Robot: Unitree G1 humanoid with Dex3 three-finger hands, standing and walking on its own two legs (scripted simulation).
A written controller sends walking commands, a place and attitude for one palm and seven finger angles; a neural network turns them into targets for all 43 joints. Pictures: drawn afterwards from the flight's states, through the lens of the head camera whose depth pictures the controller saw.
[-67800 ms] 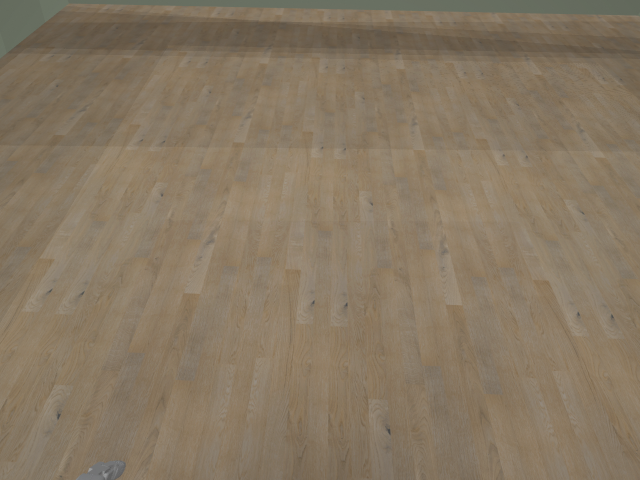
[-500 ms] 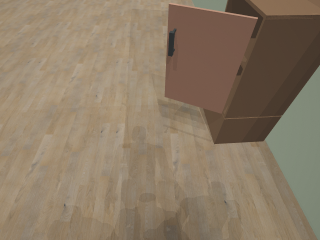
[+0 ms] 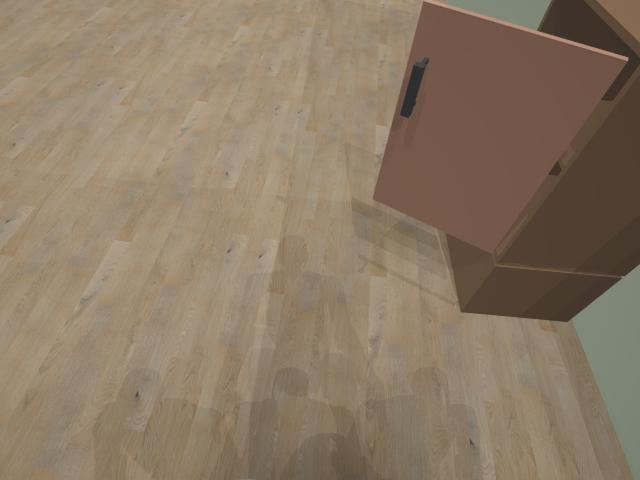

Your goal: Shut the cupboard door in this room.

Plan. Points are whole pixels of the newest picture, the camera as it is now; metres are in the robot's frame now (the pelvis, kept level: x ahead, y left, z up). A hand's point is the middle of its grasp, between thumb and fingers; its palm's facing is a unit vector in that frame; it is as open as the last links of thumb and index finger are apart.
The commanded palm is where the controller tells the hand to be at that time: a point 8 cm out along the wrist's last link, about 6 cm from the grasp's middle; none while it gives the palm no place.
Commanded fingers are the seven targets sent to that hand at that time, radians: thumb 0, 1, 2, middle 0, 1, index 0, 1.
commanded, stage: walk to a spot facing it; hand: left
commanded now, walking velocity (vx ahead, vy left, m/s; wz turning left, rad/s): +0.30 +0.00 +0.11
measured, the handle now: (415, 87) +0.94 -0.19 +0.00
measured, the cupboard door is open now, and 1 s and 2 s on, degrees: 63 63 63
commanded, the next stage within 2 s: turn to face it in 0.12 s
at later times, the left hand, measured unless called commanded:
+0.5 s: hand (232, 380) +0.28 +0.14 -0.16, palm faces -0.03 -0.98 -0.21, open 7.3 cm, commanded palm none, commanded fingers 0.00 0.90 0.90 -0.20 -0.30 -0.20 -0.30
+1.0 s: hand (216, 301) +0.41 +0.19 -0.14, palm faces -0.25 -0.94 -0.24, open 7.4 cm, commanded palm none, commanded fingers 0.00 0.90 0.90 -0.20 -0.30 -0.20 -0.30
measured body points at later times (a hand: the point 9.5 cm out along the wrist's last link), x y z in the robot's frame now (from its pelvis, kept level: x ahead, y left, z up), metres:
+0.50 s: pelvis +0.18 -0.03 +0.00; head +0.24 -0.04 +0.45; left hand +0.29 +0.19 -0.14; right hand +0.15 -0.24 -0.17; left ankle +0.07 +0.09 -0.64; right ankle +0.26 -0.12 -0.72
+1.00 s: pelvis +0.27 +0.00 +0.02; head +0.33 +0.00 +0.47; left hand +0.43 +0.24 -0.12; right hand +0.29 -0.26 -0.11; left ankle +0.29 +0.13 -0.72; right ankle +0.23 -0.12 -0.67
